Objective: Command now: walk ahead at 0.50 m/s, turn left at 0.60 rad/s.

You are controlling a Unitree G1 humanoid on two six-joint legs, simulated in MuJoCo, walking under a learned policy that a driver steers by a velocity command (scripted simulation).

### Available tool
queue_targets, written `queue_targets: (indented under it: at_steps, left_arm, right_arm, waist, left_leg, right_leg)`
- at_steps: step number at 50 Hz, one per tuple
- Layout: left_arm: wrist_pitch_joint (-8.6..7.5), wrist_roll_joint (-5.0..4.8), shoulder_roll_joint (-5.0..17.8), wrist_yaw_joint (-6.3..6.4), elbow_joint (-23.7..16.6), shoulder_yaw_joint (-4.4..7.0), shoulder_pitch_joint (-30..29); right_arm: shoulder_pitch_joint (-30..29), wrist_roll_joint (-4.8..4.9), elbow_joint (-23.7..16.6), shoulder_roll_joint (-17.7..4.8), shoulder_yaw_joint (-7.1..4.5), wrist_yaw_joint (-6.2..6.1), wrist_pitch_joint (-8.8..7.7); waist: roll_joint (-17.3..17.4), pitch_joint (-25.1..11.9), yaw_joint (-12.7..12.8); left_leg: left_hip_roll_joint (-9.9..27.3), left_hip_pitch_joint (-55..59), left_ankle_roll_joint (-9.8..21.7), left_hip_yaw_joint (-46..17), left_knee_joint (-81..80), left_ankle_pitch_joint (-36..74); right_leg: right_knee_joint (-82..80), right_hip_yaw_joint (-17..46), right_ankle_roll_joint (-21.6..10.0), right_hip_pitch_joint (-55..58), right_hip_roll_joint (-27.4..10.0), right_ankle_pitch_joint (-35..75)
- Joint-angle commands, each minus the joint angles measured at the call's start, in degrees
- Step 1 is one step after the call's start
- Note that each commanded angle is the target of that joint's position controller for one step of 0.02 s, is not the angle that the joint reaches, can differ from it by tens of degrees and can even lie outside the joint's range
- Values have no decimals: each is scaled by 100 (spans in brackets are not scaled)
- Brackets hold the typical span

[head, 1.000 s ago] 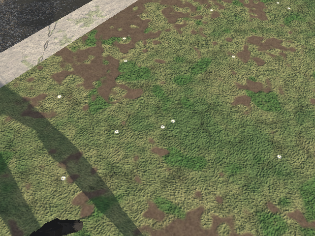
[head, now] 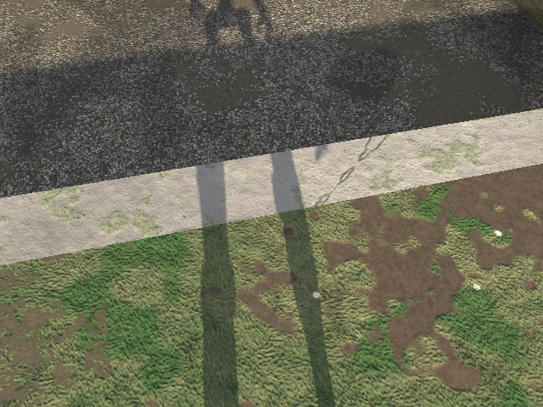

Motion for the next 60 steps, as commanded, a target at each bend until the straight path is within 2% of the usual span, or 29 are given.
queue_targets:
  at_steps: [1,4,6,7,8,9,10,11,13,18,24,28,30,32,33,34,35,36,37,38,39,41,44,47,50,55,57,59,60]
  left_arm:
    - [-161,-49,449,-15,-673,70,-884]
    - [-229,-79,595,26,-627,106,-469]
    - [-313,-70,844,150,-270,227,754]
    - [-378,34,1181,243,-179,318,1599]
    - [-354,172,1730,292,-220,434,1934]
    - [-271,43,1510,264,-223,429,1606]
    - [-249,-4,972,249,-293,310,1174]
    - [-260,-28,627,219,-261,220,934]
    - [-320,-45,497,222,-96,169,942]
    - [-538,-143,597,124,194,229,1279]
    - [-511,-137,658,125,423,253,1505]
    - [-424,-137,870,188,611,307,1813]
    - [-338,-125,1034,227,696,332,1899]
    - [-232,-149,1161,252,694,336,1864]
    - [-224,-118,1077,244,549,300,1827]
    - [-249,-114,319,117,114,132,2028]
    - [-256,-55,802,102,-97,226,1372]
    - [-286,-118,762,86,-226,225,934]
    - [-349,-136,655,96,-162,160,989]
    - [-327,-87,641,102,-78,166,1058]
    - [-221,2,642,95,-34,163,1243]
    - [-50,61,599,47,17,168,1380]
    - [20,40,439,43,-119,126,901]
    - [1,39,445,47,-356,119,167]
    - [-44,37,419,16,-478,101,-239]
    - [-132,-43,359,3,-641,50,-682]
    - [-200,1,395,50,-481,75,-177]
    - [-322,40,525,152,-99,162,1063]
    - [-383,68,901,234,-13,220,1780]
  right_arm:
    - [313,-34,-245,-966,-237,-71,-65]
    - [25,-52,-314,-1093,-265,-127,-57]
    - [-269,-22,-356,-1148,-264,-68,-97]
    - [-262,37,-448,-865,-182,-10,-143]
    - [279,192,-643,-252,-55,-30,-144]
    - [351,-15,-582,-680,-76,-68,-88]
    - [15,-98,-489,-803,-115,-55,-24]
    - [-313,-117,-499,-762,-101,7,6]
    - [-451,-165,-523,-618,-87,122,116]
    - [-1039,-187,-776,-418,-17,286,252]
    - [-2232,-151,-1177,-172,130,431,196]
    - [-2667,-207,-1356,-236,133,459,210]
    - [-2501,-253,-1337,-323,85,398,217]
    - [-1310,-298,-991,-511,-46,295,146]
    - [-283,-346,-679,-867,-200,194,124]
    - [-385,-252,-759,-1533,-350,100,151]
    - [-25,-61,-902,-1595,-382,58,200]
    - [-131,-11,-672,-1433,-362,-2,221]
    - [-375,34,-606,-1121,-283,-31,192]
    - [-658,25,-618,-930,-224,-44,149]
    - [-910,50,-648,-760,-160,-55,115]
    - [-941,64,-649,-694,-125,-16,20]
    - [-620,27,-544,-855,-188,-31,-7]
    - [-260,41,-441,-807,-187,-43,-6]
    - [94,55,-325,-818,-185,-79,-40]
    - [502,-30,-119,-789,-119,-180,-76]
    - [286,-50,-143,-818,-99,-217,-68]
    - [-11,71,-147,-924,-103,-216,-113]
    - [-95,129,-373,-683,-35,-219,-169]
  waist:
    - [610,86,-110]
    - [741,32,187]
    - [516,-510,805]
    - [56,-1217,1152]
    - [-1229,-2005,925]
    - [-1134,-1864,693]
    - [-360,-954,595]
    - [59,-450,565]
    - [-297,-123,440]
    - [-293,-57,417]
    - [-272,180,625]
    - [-260,292,719]
    - [-337,90,597]
    - [-221,-650,41]
    - [248,-1287,-392]
    - [1683,-1766,55]
    - [1133,-2162,-364]
    - [741,-1317,-241]
    - [498,-709,21]
    - [310,-416,296]
    - [379,-348,538]
    - [396,-427,663]
    - [363,-199,533]
    - [458,71,278]
    - [508,33,97]
    - [595,118,-90]
    - [625,71,134]
    - [554,-419,795]
    - [162,-1148,1044]
  left_leg:
    - [1546,219,661,-1233,-6,2628]
    - [1586,14,365,-1411,361,3033]
    - [1185,-426,91,-1173,1684,3828]
    - [801,-1073,-56,-838,3138,2838]
    - [-77,-2736,-278,-117,4897,-1010]
    - [223,-3403,-247,-11,5568,-1517]
    - [568,-3493,-249,35,5702,-997]
    - [764,-3377,-280,143,5471,-611]
    - [1002,-3115,-355,268,5118,-427]
    - [1140,-3594,-438,406,4829,161]
    - [1195,-3422,-450,937,2977,1329]
    - [1071,-3111,-205,1336,2149,832]
    - [732,-2634,10,1557,1920,200]
    - [273,-1143,317,1596,1424,50]
    - [711,371,567,792,1176,-269]
    - [2535,2104,1221,-2132,858,-663]
    - [2892,2269,1567,-3676,140,-29]
    - [2683,1869,1430,-2541,147,782]
    - [2433,1013,1246,-1884,121,1545]
    - [2085,365,1012,-1406,47,2040]
    - [1822,-107,920,-1091,-26,2360]
    - [1635,-523,940,-876,-164,2617]
    - [1493,-825,959,-877,-440,1872]
    - [1469,-608,899,-1079,-509,1694]
    - [1478,-88,785,-1015,-293,2351]
    - [1655,453,592,-976,134,3656]
    - [1445,359,306,-774,746,4776]
    - [1122,-1,-30,-577,2116,5172]
    - [754,-985,-262,-459,3526,3390]
  right_leg:
    - [-520,-133,-73,-92,303,152]
    - [-1122,-78,-267,1016,500,-213]
    - [-1600,-198,-482,2842,693,-392]
    - [-1806,655,-728,4177,-192,-1160]
    - [-2242,3165,-1290,5678,-1905,-1841]
    - [-2709,4388,-1527,5219,-2059,-2483]
    - [-2812,3548,-1452,4357,-1835,-2711]
    - [-2897,2628,-1343,3721,-1507,-2155]
    - [-3105,1405,-1141,3107,-1054,-947]
    - [-3349,263,-1235,3222,-1051,737]
    - [-3398,-893,-1042,3286,-799,1091]
    - [-3145,-1193,-921,3823,-1001,1729]
    - [-2397,-1424,-848,4158,-1048,3443]
    - [-520,-1649,-763,3952,-983,4219]
    - [1102,-1693,-584,2892,-847,2817]
    - [3003,-1569,-238,381,53,-2414]
    - [3788,-419,-157,-358,531,-2748]
    - [3706,-115,-233,-802,174,-2134]
    - [3145,-137,-261,-550,-26,-1716]
    - [2696,-102,-249,-147,-164,-1619]
    - [2455,-63,-171,241,-215,-1612]
    - [2184,-132,-57,575,-182,-1580]
    - [1595,-191,35,313,-157,-1055]
    - [958,-145,84,-190,-118,-407]
    - [344,-142,41,-337,9,23]
    - [-476,-306,-248,52,316,122]
    - [-961,-364,-439,929,606,-148]
    - [-1802,-469,-627,2607,742,830]
    - [-1548,373,-878,4229,-271,2865]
